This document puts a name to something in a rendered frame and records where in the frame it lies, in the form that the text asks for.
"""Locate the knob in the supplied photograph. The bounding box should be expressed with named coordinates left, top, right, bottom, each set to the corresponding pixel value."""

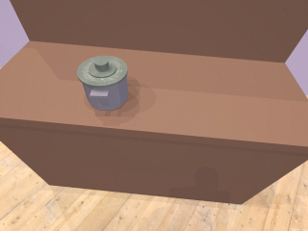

left=94, top=57, right=109, bottom=70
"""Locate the table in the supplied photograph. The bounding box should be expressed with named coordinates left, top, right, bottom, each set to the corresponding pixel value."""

left=0, top=0, right=308, bottom=205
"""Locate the lid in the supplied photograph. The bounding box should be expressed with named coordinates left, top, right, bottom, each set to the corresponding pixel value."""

left=77, top=55, right=128, bottom=89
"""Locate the pot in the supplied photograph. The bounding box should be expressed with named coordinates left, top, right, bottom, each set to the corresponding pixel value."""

left=83, top=76, right=128, bottom=111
